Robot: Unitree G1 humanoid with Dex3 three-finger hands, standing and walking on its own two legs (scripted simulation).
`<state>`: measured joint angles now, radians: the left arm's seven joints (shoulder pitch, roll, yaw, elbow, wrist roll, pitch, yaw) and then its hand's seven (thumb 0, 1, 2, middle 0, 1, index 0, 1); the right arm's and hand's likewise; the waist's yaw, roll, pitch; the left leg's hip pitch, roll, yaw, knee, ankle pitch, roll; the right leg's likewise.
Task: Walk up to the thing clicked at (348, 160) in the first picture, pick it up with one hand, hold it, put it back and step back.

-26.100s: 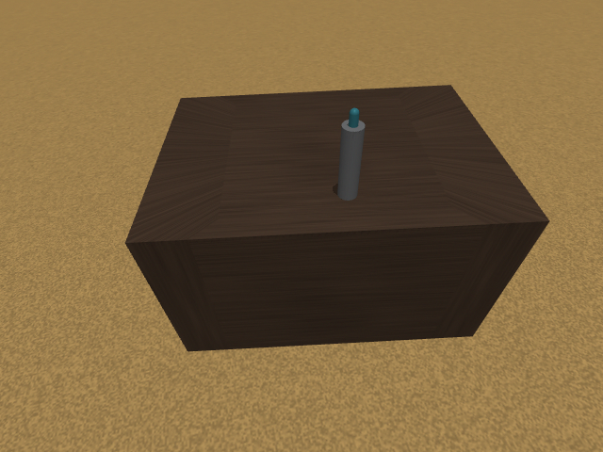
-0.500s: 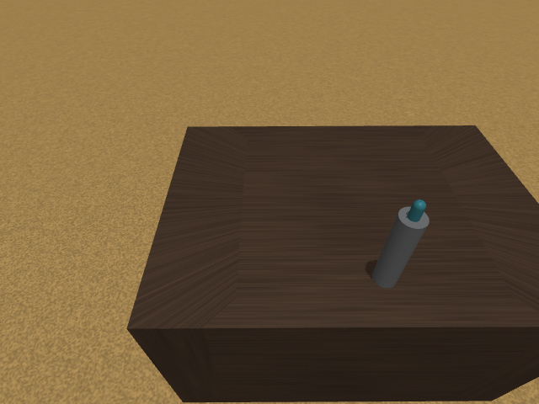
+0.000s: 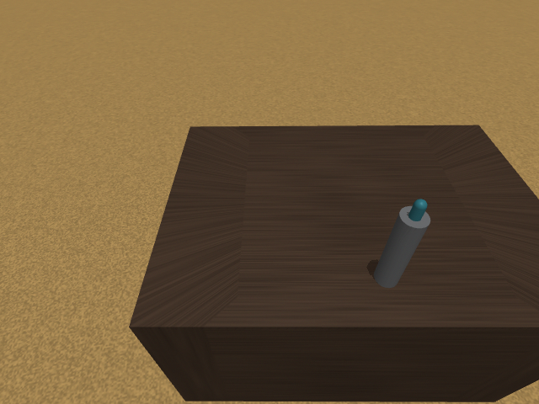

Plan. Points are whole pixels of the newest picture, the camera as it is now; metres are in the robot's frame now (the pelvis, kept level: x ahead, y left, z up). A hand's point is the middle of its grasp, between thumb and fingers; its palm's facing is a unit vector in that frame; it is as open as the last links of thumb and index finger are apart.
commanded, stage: stand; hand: right
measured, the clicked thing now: (401, 244) +0.45 -0.24 -0.06
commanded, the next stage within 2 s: none
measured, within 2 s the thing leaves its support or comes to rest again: neither
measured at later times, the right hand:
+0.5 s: hand out of the picture +0.08 -0.25 -0.15, palm faces -0.02 +0.94 -0.34, open 7.6 cm
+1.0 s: hand out of the picture +0.09 -0.25 -0.16, palm faces -0.03 +0.94 -0.34, open 7.3 cm
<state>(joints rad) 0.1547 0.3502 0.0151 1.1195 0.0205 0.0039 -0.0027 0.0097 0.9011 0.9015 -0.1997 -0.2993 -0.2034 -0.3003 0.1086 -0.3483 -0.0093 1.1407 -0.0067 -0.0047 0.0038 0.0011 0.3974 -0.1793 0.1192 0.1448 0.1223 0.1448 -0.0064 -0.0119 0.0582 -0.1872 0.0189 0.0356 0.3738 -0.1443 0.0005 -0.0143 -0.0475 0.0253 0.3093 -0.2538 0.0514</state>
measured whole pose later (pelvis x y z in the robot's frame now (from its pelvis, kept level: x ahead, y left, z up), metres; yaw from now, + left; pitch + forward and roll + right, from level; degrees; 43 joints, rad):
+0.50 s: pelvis +0.00 +0.00 +0.00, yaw +1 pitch -2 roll +0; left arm 0.15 0.35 0.02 1.11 0.02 0.00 0.00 0.01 0.90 0.90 -0.20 -0.30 -0.20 -0.30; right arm 0.10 -0.35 -0.01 1.13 0.00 -0.01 0.00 0.01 -0.86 -0.89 0.20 0.30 0.21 0.30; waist -0.01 0.00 0.06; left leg -0.19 0.02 0.02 0.38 -0.15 0.00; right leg 0.00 -0.05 0.01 0.30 -0.26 0.05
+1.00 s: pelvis +0.01 +0.00 +0.00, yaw +1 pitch -2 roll +0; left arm 0.15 0.35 0.02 1.10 0.02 0.00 0.00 0.01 0.90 0.90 -0.20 -0.30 -0.20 -0.30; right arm 0.10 -0.34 -0.01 1.13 0.00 -0.01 0.00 0.01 -0.91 -0.90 0.20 0.30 0.21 0.30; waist 0.00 -0.01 0.06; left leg -0.19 0.01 0.02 0.38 -0.16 0.00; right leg 0.00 -0.05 0.01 0.30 -0.26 0.05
